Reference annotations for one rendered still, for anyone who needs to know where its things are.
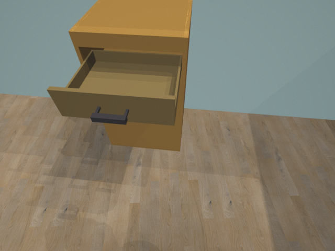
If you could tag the handle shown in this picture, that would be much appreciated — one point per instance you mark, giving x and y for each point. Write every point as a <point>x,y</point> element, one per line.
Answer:
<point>109,118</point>

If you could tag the cabinet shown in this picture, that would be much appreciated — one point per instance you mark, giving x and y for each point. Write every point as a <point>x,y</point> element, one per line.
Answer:
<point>145,26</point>

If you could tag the drawer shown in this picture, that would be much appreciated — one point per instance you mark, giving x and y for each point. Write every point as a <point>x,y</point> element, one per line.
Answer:
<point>145,83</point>

